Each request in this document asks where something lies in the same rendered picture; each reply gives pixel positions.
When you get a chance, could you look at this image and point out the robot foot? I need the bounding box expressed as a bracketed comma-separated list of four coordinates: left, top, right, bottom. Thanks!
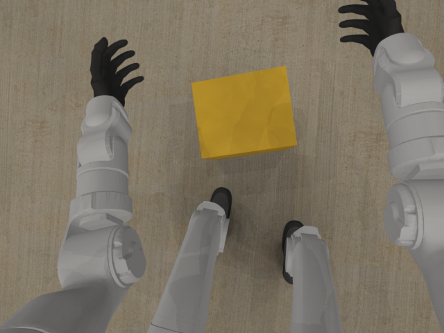
[282, 221, 304, 284]
[210, 187, 232, 219]

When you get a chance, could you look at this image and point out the robot left upper arm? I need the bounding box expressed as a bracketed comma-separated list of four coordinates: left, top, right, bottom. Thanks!
[0, 225, 146, 333]

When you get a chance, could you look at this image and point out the left robot hand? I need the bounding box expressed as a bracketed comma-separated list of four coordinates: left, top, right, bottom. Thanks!
[90, 37, 144, 107]

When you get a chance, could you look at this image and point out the right robot hand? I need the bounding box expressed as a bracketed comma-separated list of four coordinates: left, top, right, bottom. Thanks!
[338, 0, 404, 57]

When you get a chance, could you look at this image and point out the robot left forearm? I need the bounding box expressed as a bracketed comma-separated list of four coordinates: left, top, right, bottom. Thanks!
[58, 95, 133, 286]

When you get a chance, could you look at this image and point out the robot right foot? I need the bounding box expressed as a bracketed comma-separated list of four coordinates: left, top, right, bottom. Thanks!
[282, 221, 304, 284]

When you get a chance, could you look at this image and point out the robot right upper arm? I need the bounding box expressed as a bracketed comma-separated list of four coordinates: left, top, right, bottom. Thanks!
[383, 179, 444, 331]

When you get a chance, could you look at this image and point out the carton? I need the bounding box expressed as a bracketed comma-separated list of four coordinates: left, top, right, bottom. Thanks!
[191, 66, 297, 160]

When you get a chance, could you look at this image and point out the robot left foot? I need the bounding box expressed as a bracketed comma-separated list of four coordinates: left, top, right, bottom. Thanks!
[210, 187, 232, 219]

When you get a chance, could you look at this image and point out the robot right forearm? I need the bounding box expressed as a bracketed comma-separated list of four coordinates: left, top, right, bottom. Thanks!
[372, 33, 444, 180]

